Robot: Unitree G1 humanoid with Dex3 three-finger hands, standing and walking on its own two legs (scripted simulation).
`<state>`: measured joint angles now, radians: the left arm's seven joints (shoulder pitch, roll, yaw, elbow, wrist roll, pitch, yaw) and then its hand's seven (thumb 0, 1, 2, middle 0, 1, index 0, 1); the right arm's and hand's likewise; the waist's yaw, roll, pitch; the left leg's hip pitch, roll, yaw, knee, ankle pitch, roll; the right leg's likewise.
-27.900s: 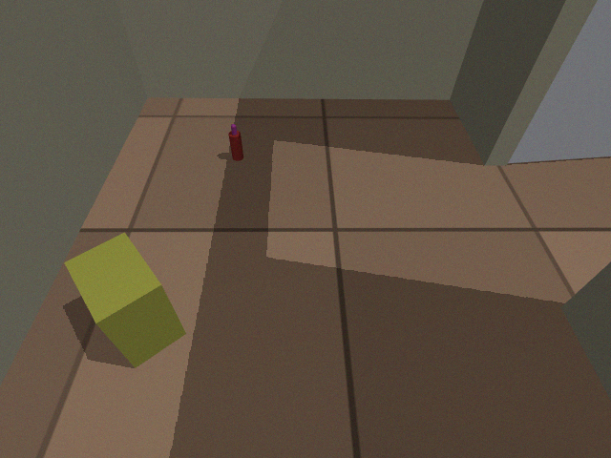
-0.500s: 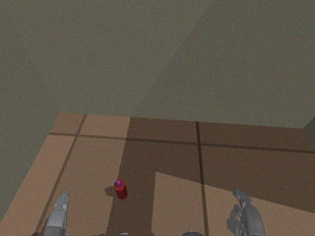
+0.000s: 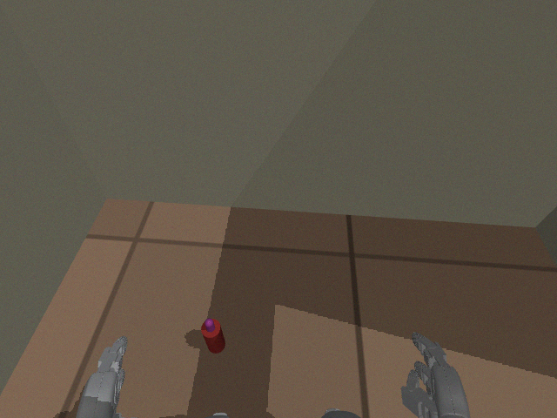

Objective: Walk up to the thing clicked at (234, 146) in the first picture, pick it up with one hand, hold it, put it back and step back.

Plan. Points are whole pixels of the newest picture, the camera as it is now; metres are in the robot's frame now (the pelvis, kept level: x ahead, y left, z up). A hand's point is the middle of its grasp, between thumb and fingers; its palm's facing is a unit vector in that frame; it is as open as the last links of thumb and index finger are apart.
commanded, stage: stand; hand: left
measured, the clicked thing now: (212, 333) +0.46 +0.19 -0.62
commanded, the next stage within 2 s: none
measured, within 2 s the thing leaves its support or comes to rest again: neither
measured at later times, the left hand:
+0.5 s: hand out of the picture +0.12 +0.24 -0.11, palm faces -0.01 -0.94 -0.35, open 7.7 cm
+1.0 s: hand out of the picture +0.03 +0.26 -0.10, palm faces +0.00 -0.94 -0.35, open 7.4 cm
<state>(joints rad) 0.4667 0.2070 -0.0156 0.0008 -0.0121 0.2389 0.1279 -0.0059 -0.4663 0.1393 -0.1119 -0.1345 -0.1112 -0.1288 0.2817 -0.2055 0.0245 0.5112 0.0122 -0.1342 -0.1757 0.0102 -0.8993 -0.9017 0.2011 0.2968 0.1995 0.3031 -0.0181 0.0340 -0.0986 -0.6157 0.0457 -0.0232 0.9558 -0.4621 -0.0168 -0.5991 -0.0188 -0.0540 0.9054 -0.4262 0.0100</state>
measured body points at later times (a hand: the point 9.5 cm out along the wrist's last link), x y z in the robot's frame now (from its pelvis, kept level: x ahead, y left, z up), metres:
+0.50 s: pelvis +0.00 +0.01 +0.02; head +0.01 +0.01 +0.47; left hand +0.12 +0.29 -0.08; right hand +0.12 -0.28 -0.09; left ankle +0.01 +0.13 -0.69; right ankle +0.02 -0.13 -0.69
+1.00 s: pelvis +0.00 +0.01 +0.06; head +0.00 +0.00 +0.51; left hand +0.03 +0.31 -0.08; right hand +0.07 -0.27 -0.09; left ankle +0.01 +0.13 -0.69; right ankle +0.02 -0.13 -0.69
